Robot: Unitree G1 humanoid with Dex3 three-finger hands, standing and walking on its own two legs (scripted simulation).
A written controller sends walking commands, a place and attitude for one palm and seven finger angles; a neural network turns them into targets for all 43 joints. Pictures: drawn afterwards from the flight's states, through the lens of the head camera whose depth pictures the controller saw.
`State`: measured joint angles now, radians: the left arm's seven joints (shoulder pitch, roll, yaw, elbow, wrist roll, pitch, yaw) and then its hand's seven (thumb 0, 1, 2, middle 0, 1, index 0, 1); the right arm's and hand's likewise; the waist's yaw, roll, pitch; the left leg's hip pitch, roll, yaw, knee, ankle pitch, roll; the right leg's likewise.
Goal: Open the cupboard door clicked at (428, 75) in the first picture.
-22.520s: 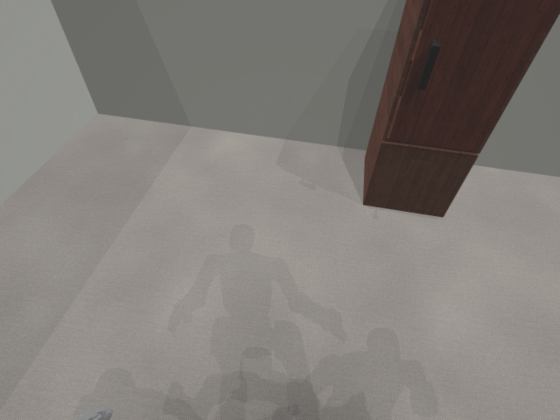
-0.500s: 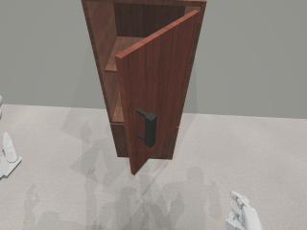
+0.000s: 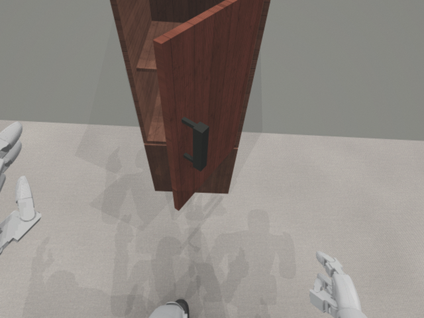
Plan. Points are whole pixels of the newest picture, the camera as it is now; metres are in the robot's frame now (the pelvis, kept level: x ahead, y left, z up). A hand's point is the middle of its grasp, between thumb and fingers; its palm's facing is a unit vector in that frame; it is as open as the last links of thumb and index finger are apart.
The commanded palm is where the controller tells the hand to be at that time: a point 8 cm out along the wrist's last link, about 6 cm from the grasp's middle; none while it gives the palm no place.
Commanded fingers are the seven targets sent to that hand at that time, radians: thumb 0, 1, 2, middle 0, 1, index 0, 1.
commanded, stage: step back with the hand held close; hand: left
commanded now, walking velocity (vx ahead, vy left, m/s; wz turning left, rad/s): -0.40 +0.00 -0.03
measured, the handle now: (193, 144) +0.49 +0.08 -0.01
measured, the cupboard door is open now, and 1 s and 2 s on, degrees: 55 55 55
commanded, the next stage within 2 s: stop stepping back and stand still in 0.16 s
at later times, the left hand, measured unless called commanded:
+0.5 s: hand out of the picture +0.10 +0.32 +0.17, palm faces +0.46 -0.81 -0.36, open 7.4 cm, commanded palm +0.05 +0.35 +0.19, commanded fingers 0.00 0.90 0.90 -0.20 -0.30 -0.20 -0.30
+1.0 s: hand out of the picture +0.11 +0.28 +0.17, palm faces +0.34 -0.81 -0.48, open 7.4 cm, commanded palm +0.07 +0.31 +0.19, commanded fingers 0.00 0.90 0.90 -0.20 -0.30 -0.20 -0.30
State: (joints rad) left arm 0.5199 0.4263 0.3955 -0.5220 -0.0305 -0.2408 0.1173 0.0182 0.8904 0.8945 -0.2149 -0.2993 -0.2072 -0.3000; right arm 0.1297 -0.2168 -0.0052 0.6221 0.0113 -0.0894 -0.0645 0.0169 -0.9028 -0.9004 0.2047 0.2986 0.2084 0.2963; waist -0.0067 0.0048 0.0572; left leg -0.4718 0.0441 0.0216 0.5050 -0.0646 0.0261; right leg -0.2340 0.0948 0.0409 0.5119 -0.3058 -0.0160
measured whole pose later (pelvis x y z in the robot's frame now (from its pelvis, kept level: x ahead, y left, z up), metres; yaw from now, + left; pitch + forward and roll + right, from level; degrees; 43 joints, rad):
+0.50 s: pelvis -0.08 +0.05 -0.01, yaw +1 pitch +1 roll -3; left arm 0.53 0.41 0.39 -0.57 -0.03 -0.22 0.14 0.02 0.89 0.89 -0.22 -0.30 -0.21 -0.30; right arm 0.25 -0.18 0.02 0.66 -0.01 -0.12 -0.09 0.02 -0.90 -0.90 0.21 0.30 0.21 0.30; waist 0.04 -0.05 -0.06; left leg -0.39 -0.01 0.01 0.64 -0.28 0.03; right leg -0.26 0.03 0.03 0.60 -0.39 0.00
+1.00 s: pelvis -0.11 +0.03 +0.01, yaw -7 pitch +1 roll +0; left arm 0.56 0.43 0.41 -0.45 -0.05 -0.14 0.15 0.02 0.89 0.89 -0.22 -0.30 -0.21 -0.30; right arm 0.24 -0.22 0.00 0.67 -0.01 -0.11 -0.07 0.02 -0.90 -0.90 0.20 0.30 0.21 0.30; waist 0.01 0.00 -0.06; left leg -0.35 0.02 0.06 0.57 -0.22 0.01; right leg -0.13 0.09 -0.08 0.43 -0.32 -0.11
